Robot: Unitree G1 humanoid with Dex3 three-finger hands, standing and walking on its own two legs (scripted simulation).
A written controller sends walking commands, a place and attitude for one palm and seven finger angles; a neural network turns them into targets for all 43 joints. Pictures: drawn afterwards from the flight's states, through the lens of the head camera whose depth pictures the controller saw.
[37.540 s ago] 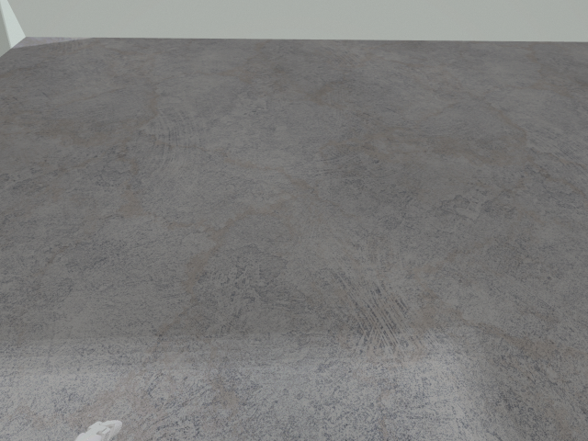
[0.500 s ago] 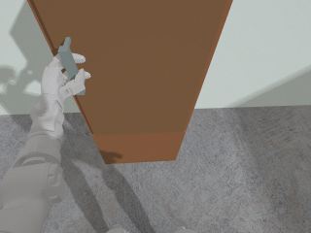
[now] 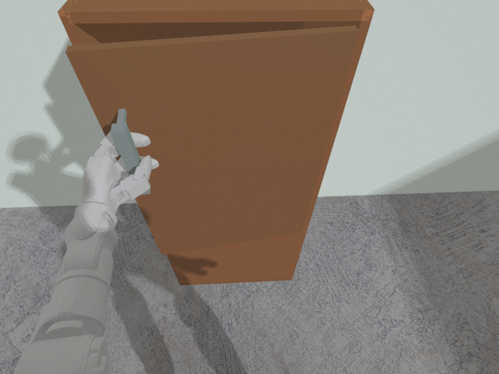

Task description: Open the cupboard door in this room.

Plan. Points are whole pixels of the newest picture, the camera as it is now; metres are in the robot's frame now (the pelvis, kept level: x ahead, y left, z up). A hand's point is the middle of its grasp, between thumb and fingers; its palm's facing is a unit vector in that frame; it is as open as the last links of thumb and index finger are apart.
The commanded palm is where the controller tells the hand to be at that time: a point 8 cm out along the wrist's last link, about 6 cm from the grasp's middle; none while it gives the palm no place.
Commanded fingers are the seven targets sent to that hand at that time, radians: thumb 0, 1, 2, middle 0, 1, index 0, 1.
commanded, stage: pull the door open along its arc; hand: left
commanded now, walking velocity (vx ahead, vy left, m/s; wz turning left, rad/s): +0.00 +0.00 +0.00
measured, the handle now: (133, 154) +0.46 +0.19 +0.10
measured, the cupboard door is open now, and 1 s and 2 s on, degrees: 7 38 42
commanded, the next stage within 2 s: open thumb and fingers to let go in 0.58 s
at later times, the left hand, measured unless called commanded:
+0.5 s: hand (199, 265) +0.25 +0.07 +0.11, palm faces +0.36 -0.93 -0.01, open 6.1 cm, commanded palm +0.17 +0.10 +0.10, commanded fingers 0.00 0.90 0.90 -0.40 -1.35 -0.40 -1.35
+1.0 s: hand (198, 272) +0.24 +0.07 +0.11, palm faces +0.40 -0.92 +0.02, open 8.4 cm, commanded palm +0.19 +0.10 +0.10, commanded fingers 0.00 -0.29 0.39 -0.31 -1.22 -0.31 -1.22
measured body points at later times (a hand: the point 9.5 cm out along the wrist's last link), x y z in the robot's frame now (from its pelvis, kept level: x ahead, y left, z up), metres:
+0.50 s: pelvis +0.00 -0.03 +0.01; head -0.03 -0.04 +0.46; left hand +0.23 +0.11 +0.11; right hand +0.22 -0.20 -0.06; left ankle +0.01 +0.12 -0.71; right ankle -0.03 -0.13 -0.71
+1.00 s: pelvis +0.00 -0.04 +0.01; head -0.02 -0.06 +0.46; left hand +0.21 +0.11 +0.11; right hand +0.19 -0.24 -0.08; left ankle +0.01 +0.12 -0.71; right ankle -0.03 -0.13 -0.71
